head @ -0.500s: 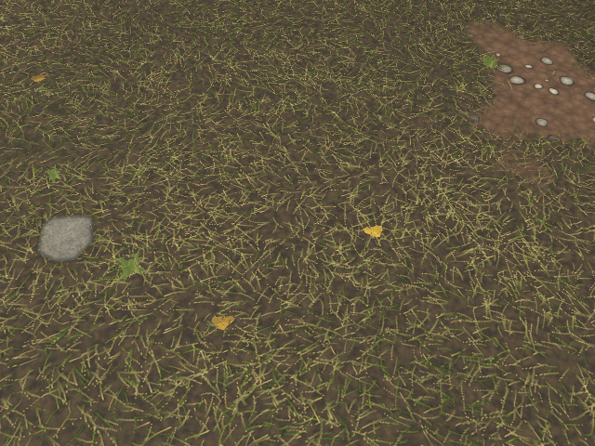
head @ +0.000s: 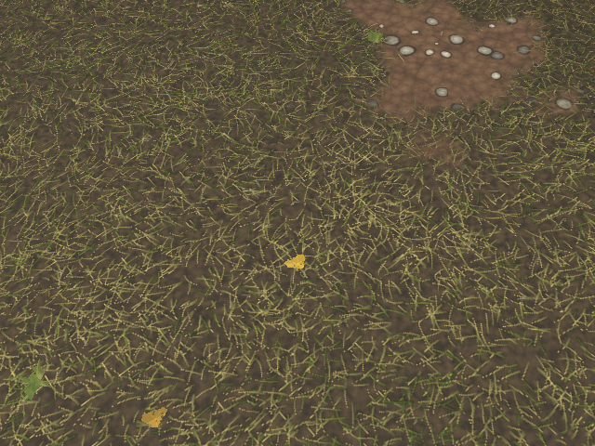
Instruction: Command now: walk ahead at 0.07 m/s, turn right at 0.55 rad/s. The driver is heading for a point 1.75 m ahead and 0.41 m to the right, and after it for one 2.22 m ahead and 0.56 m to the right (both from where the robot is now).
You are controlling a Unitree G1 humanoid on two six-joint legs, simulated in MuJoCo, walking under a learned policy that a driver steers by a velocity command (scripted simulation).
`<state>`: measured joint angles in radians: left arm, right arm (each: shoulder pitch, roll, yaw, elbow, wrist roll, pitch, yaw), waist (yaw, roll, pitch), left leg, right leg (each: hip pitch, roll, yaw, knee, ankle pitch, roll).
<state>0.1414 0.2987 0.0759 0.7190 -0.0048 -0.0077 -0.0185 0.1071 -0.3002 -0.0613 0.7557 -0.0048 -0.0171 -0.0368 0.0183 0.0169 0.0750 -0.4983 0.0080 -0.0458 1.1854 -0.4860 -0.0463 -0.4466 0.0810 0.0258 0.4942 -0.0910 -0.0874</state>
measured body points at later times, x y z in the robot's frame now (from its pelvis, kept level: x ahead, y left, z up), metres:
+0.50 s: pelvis +0.06 +0.06 +0.01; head +0.10 +0.07 +0.46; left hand +0.29 +0.30 -0.09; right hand +0.10 -0.25 -0.08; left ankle +0.10 +0.17 -0.73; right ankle +0.01 -0.07 -0.64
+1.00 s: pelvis +0.04 +0.02 +0.01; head +0.06 +0.00 +0.46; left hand +0.31 +0.16 -0.08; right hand +0.02 -0.28 -0.11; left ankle +0.10 +0.16 -0.71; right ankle +0.00 -0.07 -0.73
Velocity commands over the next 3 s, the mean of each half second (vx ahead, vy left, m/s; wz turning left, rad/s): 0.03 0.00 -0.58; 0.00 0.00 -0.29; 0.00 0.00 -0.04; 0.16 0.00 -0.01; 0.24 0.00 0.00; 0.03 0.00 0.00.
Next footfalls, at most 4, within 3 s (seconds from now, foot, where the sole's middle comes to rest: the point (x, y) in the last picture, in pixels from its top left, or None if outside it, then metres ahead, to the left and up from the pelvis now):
0.30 left None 0.14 0.16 -0.77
0.72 right None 0.04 -0.09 -0.77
1.04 left None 0.13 0.14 -0.77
2.32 left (350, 423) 0.46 -0.04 -0.77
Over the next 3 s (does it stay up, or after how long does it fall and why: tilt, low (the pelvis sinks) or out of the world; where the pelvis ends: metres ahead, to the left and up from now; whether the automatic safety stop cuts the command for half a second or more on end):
stays up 0.33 -0.09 0.01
